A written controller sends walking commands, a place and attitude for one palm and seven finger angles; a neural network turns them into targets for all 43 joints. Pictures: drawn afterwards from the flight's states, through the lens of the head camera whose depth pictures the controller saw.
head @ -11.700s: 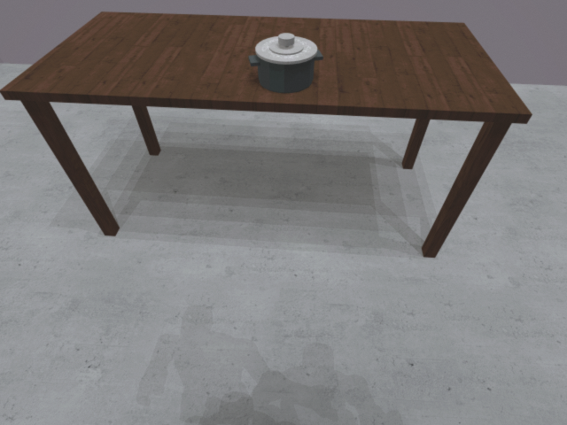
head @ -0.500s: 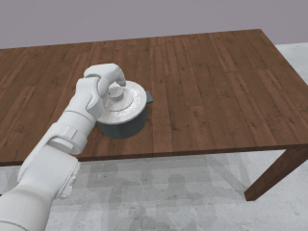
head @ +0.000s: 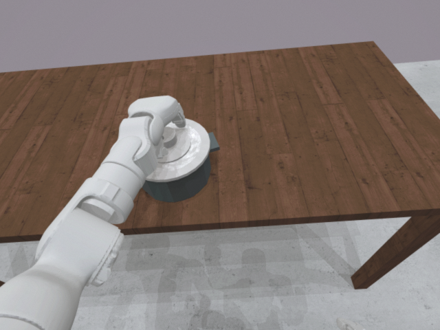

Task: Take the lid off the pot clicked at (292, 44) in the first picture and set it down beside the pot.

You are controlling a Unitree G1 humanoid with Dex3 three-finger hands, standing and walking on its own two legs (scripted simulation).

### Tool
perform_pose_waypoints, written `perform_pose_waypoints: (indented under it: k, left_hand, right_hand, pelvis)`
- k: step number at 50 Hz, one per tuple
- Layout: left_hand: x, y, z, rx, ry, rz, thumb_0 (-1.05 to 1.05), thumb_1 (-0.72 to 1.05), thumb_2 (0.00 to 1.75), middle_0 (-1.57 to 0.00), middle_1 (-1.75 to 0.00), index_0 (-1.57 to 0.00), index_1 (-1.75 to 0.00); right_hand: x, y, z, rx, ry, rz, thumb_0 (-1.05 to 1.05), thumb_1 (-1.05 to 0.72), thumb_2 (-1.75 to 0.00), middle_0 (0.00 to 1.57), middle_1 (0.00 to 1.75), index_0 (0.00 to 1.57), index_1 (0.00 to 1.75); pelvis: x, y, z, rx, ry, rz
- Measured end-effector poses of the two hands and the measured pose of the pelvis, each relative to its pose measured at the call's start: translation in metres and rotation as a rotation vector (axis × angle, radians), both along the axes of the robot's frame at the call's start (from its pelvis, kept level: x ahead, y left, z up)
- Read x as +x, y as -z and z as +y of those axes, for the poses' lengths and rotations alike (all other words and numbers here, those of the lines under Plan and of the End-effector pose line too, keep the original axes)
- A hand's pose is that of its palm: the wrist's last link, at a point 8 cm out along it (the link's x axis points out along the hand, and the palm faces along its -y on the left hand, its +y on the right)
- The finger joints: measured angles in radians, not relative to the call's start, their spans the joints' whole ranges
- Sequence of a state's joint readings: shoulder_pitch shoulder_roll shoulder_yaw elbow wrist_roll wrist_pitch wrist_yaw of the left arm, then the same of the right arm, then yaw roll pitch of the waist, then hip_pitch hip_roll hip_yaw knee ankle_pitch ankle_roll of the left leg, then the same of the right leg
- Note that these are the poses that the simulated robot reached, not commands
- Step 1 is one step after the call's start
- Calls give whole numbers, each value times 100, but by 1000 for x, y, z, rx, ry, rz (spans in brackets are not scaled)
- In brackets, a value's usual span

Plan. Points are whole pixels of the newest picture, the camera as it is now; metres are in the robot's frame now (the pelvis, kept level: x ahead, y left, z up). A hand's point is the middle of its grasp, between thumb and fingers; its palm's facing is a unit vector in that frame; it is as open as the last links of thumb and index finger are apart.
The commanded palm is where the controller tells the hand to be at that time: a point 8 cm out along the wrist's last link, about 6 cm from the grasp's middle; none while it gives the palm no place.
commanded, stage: lower the open fingers around the knob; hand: left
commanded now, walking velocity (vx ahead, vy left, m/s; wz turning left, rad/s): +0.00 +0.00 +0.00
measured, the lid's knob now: (165, 137) +0.48 +0.11 +0.09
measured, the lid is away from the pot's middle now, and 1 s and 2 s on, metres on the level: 0.00 0.00 0.01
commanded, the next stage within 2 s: close the fingers and squeeze the knob in 0.02 s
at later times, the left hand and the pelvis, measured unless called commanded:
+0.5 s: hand (166, 138) +0.45 +0.10 +0.11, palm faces -0.33 -0.04 -0.94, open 9.5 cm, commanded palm +0.44 +0.11 +0.17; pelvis -0.01 -0.01 +0.00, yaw +0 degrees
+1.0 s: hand (163, 138) +0.45 +0.10 +0.11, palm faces -0.35 -0.04 -0.94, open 7.6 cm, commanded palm +0.45 +0.11 +0.17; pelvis -0.01 +0.00 +0.00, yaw +0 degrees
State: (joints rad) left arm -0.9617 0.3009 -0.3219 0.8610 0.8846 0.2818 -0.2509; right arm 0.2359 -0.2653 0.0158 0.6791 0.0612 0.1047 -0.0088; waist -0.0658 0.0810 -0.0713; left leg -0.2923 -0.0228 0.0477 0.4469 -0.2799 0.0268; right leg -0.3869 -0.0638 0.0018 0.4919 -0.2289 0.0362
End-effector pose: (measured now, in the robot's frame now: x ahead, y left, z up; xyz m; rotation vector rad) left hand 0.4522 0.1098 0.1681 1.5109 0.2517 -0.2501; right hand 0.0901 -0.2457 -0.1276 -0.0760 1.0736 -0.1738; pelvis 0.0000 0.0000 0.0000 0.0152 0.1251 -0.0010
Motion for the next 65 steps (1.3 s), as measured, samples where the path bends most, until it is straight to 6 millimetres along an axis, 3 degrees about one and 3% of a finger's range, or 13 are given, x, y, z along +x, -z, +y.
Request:
perform_pose_waypoints:
  k: [8, 19, 34, 46, 65]
  left_hand:
    - [-7, 0, -1, -6, 13, 1, 0, -31, 146, -83, -9, -84, -9]
    - [-7, -2, -9, 0, 20, -1, 0, -15, 118, -65, -51, -65, -51]
    - [-4, 1, -10, 2, 6, 18, 0, 3, 106, -61, -83, -62, -83]
    - [1, 2, -4, 1, 4, 32, -1, 12, 96, -63, -92, -67, -95]
    - [1, 0, 0, -16, 10, 19, -3, 20, 76, -64, -93, -77, -100]
  right_hand:
    - [8, -3, -3, -9, -12, -22, 1, -90, -90, 20, 30, 20, 30]
    - [10, -3, -6, -19, -14, -33, 1, -90, -90, 20, 30, 20, 30]
    - [-10, 1, -11, -21, 15, 9, 1, -90, -90, 20, 30, 20, 30]
    - [-11, -2, -13, -41, 18, 10, 1, -90, -90, 20, 30, 20, 30]
    - [-9, -2, -3, -27, 16, 3, 1, -90, -90, 20, 30, 20, 30]
  pelvis:
    - [-2, 0, -2, 0, -6, -11]
    - [-5, 0, -5, 3, -7, -12]
    - [-6, 0, -7, 4, 1, -11]
    - [-5, 0, -5, 2, -1, -4]
    - [-4, 0, 0, 0, 4, -2]
